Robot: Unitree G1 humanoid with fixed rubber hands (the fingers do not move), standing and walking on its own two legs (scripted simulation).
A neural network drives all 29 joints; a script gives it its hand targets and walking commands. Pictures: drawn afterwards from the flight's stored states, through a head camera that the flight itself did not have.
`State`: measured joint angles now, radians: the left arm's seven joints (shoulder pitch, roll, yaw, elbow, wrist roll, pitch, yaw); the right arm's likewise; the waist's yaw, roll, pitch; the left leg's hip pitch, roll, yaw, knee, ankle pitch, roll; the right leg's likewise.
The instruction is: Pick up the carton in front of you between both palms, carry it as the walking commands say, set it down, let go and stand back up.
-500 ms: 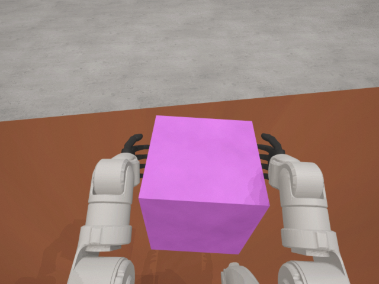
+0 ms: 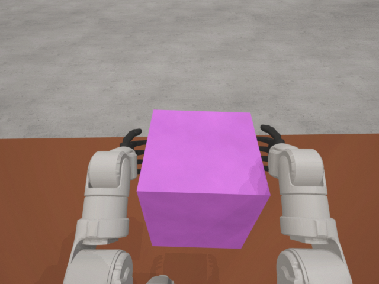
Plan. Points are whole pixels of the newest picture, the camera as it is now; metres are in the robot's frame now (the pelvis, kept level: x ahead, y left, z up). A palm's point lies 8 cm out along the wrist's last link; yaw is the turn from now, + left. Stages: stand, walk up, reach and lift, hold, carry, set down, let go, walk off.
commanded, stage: carry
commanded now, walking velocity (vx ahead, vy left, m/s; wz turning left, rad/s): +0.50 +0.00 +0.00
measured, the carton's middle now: (199, 182) +0.35 +0.02 +0.02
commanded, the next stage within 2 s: none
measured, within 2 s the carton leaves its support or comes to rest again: neither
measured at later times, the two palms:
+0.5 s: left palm (155, 93) +0.66 +0.18 +0.02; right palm (250, 99) +0.64 -0.12 +0.03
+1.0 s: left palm (171, 48) +0.96 +0.16 +0.02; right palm (245, 47) +0.97 -0.14 +0.02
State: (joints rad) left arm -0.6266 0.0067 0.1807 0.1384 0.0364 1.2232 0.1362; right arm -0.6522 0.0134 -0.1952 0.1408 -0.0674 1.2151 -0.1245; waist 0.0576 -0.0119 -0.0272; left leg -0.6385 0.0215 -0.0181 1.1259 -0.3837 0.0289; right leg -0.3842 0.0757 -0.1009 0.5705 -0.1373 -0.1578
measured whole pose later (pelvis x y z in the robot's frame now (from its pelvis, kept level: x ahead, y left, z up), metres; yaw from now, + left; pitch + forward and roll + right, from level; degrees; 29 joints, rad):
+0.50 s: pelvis +0.31 +0.05 -0.05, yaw -2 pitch +4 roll -1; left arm -0.60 0.00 0.15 0.24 0.06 1.17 0.13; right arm -0.57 0.02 -0.19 0.18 -0.07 1.16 -0.13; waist -0.03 0.01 -0.03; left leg -0.44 -0.07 0.11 0.61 -0.12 0.13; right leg -0.55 0.01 0.00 1.24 -0.45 -0.04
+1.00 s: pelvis +0.61 +0.01 -0.10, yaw +0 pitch +4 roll +1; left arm -0.65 -0.01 0.19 0.15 0.07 1.21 0.14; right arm -0.67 -0.01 -0.18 0.18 -0.03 1.19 -0.13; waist 0.02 0.00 -0.06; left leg -0.47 -0.05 0.01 1.32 -0.50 0.05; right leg -0.48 0.08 -0.10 0.63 -0.10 -0.15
